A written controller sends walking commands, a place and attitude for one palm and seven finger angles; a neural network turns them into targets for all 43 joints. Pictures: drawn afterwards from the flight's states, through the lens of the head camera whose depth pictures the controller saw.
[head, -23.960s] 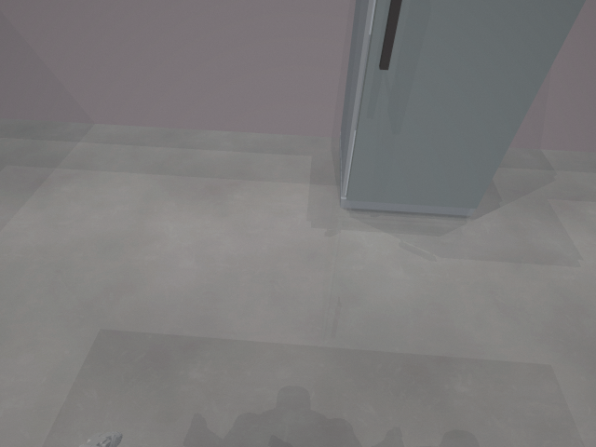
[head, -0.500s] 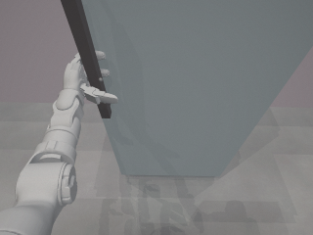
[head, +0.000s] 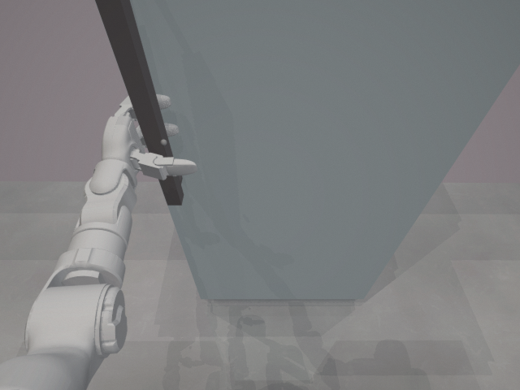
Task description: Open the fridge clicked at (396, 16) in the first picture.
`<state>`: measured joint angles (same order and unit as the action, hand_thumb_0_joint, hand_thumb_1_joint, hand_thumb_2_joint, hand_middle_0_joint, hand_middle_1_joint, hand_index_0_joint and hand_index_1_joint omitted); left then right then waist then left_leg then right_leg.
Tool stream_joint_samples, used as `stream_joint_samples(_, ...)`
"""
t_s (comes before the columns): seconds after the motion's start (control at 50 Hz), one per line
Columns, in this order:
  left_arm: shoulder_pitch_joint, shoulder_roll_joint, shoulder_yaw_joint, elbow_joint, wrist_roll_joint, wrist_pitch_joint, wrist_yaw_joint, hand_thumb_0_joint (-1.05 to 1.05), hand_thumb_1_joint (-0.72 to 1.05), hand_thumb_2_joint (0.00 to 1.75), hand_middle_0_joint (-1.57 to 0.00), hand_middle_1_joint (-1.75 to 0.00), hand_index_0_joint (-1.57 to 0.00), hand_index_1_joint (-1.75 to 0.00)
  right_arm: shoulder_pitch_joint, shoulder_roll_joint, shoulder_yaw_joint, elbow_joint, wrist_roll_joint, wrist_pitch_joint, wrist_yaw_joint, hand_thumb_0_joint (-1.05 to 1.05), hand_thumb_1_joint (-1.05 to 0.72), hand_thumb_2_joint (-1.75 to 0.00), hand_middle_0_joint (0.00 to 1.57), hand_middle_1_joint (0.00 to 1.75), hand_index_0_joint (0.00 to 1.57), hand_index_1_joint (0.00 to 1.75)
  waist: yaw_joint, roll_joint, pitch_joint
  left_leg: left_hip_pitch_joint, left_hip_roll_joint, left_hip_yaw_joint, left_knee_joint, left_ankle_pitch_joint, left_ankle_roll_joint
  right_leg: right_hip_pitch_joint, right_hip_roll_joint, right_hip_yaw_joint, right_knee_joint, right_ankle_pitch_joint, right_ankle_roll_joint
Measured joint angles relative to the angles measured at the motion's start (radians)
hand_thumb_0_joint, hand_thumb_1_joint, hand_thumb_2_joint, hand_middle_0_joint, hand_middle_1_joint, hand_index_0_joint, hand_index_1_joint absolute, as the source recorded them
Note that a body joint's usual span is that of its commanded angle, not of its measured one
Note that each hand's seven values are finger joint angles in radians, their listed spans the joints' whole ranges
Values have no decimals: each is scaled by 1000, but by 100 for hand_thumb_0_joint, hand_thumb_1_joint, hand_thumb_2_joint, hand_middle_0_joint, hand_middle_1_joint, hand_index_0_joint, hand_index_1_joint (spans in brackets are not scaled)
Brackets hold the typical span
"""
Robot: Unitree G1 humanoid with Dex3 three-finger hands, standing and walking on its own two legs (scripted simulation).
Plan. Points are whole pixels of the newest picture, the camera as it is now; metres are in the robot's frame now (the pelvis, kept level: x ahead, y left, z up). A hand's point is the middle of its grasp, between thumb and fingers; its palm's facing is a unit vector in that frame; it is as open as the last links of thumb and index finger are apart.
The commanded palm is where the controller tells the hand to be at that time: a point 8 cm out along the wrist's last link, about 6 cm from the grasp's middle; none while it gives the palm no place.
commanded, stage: grip the handle and tug to test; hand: left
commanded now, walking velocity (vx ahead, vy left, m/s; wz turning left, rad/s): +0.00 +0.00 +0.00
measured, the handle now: (149, 95) +0.50 +0.16 +0.21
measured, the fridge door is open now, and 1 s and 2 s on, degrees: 0 0 8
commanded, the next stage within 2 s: pull the door a little, standing still in 1.22 s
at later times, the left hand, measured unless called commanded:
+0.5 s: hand (166, 143) +0.45 +0.14 +0.15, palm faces -0.02 -1.00 +0.01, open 5.8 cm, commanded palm +0.42 +0.20 +0.15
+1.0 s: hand (167, 143) +0.45 +0.14 +0.15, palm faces +0.01 -1.00 +0.00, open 5.8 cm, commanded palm +0.41 +0.19 +0.15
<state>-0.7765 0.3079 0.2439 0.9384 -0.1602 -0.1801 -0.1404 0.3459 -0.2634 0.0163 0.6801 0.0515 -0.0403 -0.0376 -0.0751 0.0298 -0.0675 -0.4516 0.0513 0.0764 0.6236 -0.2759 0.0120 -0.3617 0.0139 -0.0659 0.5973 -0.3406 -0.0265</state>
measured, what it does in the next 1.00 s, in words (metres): stands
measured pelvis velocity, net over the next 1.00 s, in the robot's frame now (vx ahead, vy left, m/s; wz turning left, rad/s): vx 0.00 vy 0.00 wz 0.00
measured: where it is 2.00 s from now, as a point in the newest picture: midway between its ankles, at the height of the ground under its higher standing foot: outside the picture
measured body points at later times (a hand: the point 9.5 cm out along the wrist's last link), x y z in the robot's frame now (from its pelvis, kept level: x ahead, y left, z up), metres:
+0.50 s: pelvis +0.00 +0.01 +0.00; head +0.02 +0.00 +0.45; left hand +0.45 +0.20 +0.15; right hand +0.08 -0.25 -0.12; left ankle +0.02 +0.11 -0.73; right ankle -0.02 -0.10 -0.73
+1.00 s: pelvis +0.00 +0.00 +0.00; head +0.03 -0.01 +0.45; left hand +0.45 +0.20 +0.15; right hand +0.08 -0.27 -0.12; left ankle +0.02 +0.11 -0.73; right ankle -0.02 -0.10 -0.73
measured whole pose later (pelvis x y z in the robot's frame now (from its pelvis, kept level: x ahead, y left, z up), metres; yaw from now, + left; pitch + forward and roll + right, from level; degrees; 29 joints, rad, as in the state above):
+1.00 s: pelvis +0.00 +0.00 +0.00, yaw +0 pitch +6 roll -1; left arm -0.73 0.30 0.22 0.87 -0.17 -0.14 -0.11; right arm 0.34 -0.27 0.01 0.67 0.05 -0.03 -0.04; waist -0.07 0.03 -0.07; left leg -0.43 0.05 0.08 0.61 -0.27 0.01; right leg -0.34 0.02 -0.06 0.58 -0.34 -0.03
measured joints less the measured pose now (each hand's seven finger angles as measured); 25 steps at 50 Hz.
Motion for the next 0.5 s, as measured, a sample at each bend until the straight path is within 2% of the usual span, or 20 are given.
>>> stream_joint_samples(0.16, 14, 12, -12, -18, -9, 13, -12, -1, -4, 50, -35, -127, -34, -127, -6, -1, -1, -8, 3, 4, -3, 1, -90, -90, 20, 30, 20, 30, 7, -1, 4, 2, -2, -4, 0, 0, 3, 7, -2, -3, -7, 2, 3)
stream_joint_samples(0.34, -3, -11, -35, -25, -11, 18, -3, 0, 36, 67, -40, -133, -39, -132, -16, -2, -1, 0, 2, -2, -1, 1, -90, -90, 20, 30, 20, 30, 9, -1, 5, -4, -9, -5, 6, -2, 7, 2, -8, -5, -2, 0, 8)
stream_joint_samples(0.44, -1, -22, -26, -24, -4, 23, 11, 0, 60, 77, -42, -136, -41, -136, -14, 3, 1, -2, -1, -1, 3, 1, -90, -90, 20, 30, 20, 30, 5, 0, 1, -1, -9, 1, 5, -4, 9, 1, -9, 1, 0, -1, 9)
stream_joint_samples(0.5, 12, -26, -24, -40, 2, 24, 19, 0, 65, 81, -42, -138, -42, -137, -10, 6, 2, -6, -3, 3, 5, 1, -90, -90, 20, 30, 20, 30, 3, 0, -1, 4, -8, 5, 1, -4, 8, 4, -8, 6, -1, 0, 9)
